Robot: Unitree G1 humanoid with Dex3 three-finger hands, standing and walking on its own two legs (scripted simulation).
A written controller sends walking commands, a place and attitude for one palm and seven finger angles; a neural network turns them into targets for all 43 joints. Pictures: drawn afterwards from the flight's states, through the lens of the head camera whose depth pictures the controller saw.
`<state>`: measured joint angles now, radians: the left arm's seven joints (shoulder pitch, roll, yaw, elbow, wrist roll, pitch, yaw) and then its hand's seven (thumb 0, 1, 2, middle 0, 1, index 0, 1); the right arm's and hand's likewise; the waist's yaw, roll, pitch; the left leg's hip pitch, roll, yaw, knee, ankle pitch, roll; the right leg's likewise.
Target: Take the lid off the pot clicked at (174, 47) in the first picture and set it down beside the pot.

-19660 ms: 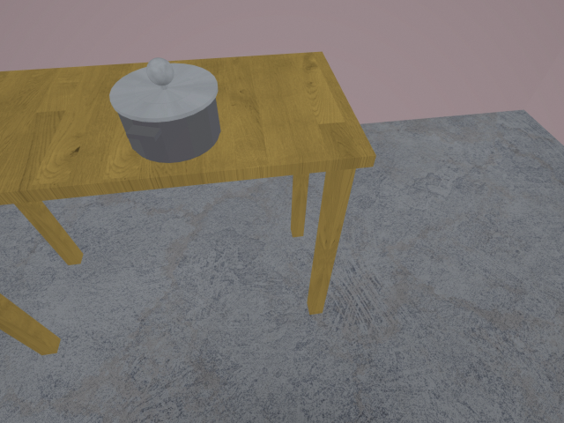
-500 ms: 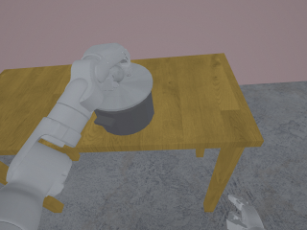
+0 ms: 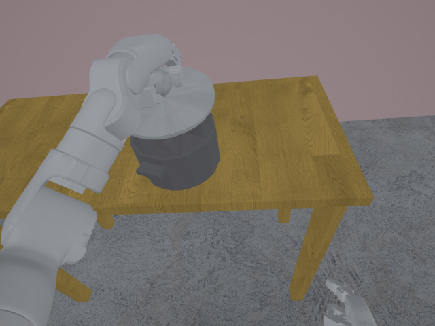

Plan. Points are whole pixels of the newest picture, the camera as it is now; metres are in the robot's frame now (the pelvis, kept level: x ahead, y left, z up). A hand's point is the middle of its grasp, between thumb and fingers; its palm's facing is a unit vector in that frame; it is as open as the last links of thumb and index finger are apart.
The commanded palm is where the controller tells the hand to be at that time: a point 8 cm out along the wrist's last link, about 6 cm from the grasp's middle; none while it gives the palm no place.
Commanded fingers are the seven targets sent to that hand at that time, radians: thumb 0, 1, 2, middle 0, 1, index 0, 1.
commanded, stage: lift the lid straight up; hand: left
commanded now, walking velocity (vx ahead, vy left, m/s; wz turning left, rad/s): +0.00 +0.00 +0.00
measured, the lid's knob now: (158, 83) +0.47 +0.11 +0.24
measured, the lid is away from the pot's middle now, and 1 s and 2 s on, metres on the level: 0.00 0.02 0.13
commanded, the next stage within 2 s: move the lid sideways beside the pot in 1.00 s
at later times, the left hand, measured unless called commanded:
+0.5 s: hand (141, 62) +0.45 +0.12 +0.29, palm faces -0.08 -0.05 -1.00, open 7.2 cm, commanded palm +0.42 +0.13 +0.37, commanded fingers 0.00 0.57 1.13 -0.91 -0.91 -0.96 -0.94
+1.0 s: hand (144, 38) +0.46 +0.11 +0.32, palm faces -0.04 -0.04 -1.00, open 7.2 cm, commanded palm +0.42 +0.12 +0.39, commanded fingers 0.00 0.57 1.13 -0.91 -0.91 -0.96 -0.94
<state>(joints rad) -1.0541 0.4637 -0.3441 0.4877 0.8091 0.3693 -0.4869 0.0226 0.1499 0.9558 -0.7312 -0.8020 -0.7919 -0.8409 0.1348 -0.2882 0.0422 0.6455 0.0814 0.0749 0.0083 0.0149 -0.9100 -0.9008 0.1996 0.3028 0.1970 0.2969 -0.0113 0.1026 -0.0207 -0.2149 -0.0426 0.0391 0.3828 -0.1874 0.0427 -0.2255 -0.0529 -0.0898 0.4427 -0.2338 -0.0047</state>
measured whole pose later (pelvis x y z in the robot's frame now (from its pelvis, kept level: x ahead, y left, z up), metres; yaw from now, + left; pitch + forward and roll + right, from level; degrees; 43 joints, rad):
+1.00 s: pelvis +0.00 +0.01 +0.00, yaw +0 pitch +3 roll +1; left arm -1.31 0.47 -0.33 0.63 0.85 0.41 -0.55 0.03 0.14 0.96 -0.73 -0.80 -0.80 -0.85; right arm 0.15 -0.28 0.06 0.65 0.08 0.04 0.00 0.01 -0.91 -0.90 0.20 0.30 0.20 0.30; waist -0.01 0.10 -0.04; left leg -0.23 -0.05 0.05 0.36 -0.18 0.05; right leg -0.25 -0.06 -0.08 0.43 -0.22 0.01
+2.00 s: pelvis +0.00 +0.01 +0.00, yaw +0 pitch +2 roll +0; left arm -1.24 0.70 -0.23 0.66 0.90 0.33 -0.63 0.04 0.14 0.95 -0.73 -0.80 -0.81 -0.85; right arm 0.18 -0.30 0.06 0.64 0.10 0.08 -0.03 0.01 -0.91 -0.90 0.20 0.30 0.20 0.30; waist -0.03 0.08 -0.01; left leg -0.26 -0.04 0.03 0.39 -0.18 0.05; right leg -0.25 -0.05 -0.09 0.42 -0.21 0.00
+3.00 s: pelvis +0.00 +0.01 +0.00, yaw +0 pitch +4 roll -1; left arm -1.19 0.91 -0.09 0.76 0.96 0.22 -0.64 0.04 0.14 0.95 -0.73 -0.80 -0.81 -0.86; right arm 0.21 -0.32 0.05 0.63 0.11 0.15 -0.04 0.01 -0.91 -0.90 0.20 0.30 0.20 0.30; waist -0.04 0.07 0.00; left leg -0.28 -0.03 0.02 0.39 -0.19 0.06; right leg -0.24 -0.04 -0.10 0.36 -0.19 0.01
